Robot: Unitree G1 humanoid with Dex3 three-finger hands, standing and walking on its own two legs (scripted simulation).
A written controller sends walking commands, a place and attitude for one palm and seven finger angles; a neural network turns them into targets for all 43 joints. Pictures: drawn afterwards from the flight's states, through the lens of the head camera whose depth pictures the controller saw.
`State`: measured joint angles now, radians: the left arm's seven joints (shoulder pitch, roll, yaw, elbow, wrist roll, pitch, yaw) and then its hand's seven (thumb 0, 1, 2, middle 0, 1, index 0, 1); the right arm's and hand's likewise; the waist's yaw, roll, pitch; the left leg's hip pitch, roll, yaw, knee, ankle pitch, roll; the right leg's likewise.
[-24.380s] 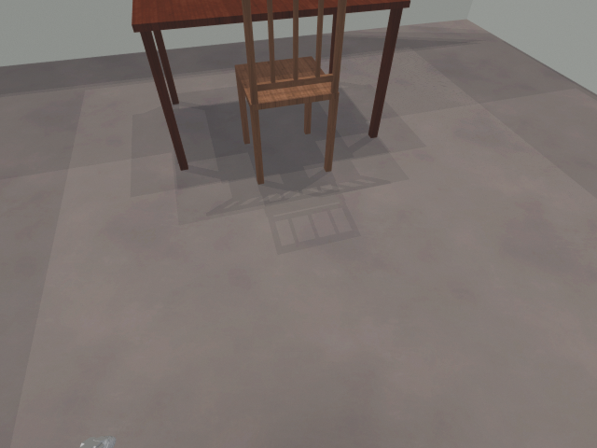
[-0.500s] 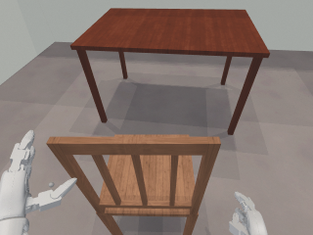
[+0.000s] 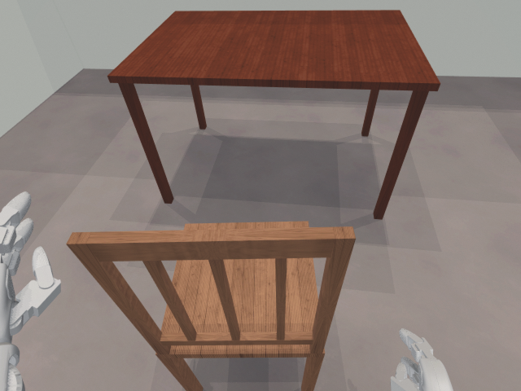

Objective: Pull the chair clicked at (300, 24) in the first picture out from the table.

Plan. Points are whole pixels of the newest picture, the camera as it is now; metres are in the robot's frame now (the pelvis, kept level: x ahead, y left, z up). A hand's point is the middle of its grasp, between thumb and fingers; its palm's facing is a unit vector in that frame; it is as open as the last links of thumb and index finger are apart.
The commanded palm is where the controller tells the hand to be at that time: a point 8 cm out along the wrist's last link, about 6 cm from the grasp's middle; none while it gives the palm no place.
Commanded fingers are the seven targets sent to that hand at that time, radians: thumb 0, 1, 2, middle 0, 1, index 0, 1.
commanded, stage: draw the hand back to the body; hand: left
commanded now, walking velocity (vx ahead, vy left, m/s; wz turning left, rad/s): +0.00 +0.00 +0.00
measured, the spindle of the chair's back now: (227, 303) +0.29 +0.11 -0.07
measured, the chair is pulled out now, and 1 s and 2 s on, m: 0.62 0.62 0.62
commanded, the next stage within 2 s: step back with the hand held close in 0.10 s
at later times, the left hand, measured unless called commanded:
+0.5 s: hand (54, 290) +0.18 +0.26 +0.15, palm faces +0.38 -0.77 -0.52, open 7.4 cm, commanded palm +0.12 +0.31 +0.18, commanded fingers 0.00 0.90 0.90 -0.20 -0.30 -0.20 -0.30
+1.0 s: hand (2, 337) +0.12 +0.28 +0.16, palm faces +0.47 -0.75 -0.47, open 7.4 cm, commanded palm +0.06 +0.31 +0.18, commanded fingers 0.00 0.90 0.90 -0.20 -0.30 -0.20 -0.30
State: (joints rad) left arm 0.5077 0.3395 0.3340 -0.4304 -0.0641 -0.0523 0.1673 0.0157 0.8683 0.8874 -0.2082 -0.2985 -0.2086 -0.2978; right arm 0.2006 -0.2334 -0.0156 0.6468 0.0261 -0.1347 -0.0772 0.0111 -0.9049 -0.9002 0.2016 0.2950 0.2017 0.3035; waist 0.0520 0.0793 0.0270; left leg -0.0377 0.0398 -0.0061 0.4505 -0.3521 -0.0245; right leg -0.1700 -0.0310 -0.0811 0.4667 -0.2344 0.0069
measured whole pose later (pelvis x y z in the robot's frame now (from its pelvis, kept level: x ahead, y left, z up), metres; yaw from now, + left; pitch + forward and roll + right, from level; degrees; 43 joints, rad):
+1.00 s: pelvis -0.08 +0.01 -0.01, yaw -1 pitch +0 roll -1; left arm 0.54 0.40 0.43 -0.52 -0.01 -0.15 0.21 0.02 0.89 0.90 -0.21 -0.30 -0.21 -0.30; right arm 0.22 -0.20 -0.01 0.59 0.01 -0.09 -0.08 0.01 -0.90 -0.90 0.20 0.30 0.20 0.30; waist 0.01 -0.01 0.04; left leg -0.31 0.02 0.01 0.61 -0.30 0.00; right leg -0.39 -0.04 -0.05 0.50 -0.11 0.02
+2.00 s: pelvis -0.14 -0.01 -0.02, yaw +0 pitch +1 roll -2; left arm 0.52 0.43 0.47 -0.60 -0.03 -0.27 0.17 0.02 0.89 0.90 -0.21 -0.30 -0.21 -0.30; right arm 0.14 -0.17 -0.02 0.65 -0.01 -0.17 -0.06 0.01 -0.90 -0.90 0.20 0.30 0.20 0.30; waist 0.01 -0.02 0.09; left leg -0.46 0.07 -0.03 0.68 -0.24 -0.04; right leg -0.41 0.02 -0.03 0.63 -0.23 0.00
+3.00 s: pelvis -0.28 +0.00 -0.01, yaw -1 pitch -3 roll -2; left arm 0.60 0.45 0.45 -0.52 -0.03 -0.24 0.14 0.02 0.89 0.90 -0.21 -0.30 -0.21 -0.30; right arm 0.28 -0.19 -0.02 0.68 0.00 -0.13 -0.04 0.01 -0.90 -0.90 0.20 0.29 0.20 0.30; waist -0.02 0.00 0.03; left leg -0.42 0.00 -0.07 0.68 -0.35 0.00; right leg -0.21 0.01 -0.04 0.52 -0.26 -0.01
